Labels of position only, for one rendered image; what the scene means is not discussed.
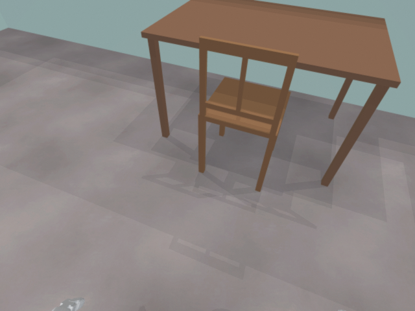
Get robot left hand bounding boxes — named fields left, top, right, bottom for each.
left=52, top=297, right=85, bottom=311

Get table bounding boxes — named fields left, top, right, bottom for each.
left=141, top=0, right=401, bottom=187

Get chair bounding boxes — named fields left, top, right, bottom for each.
left=198, top=36, right=299, bottom=192

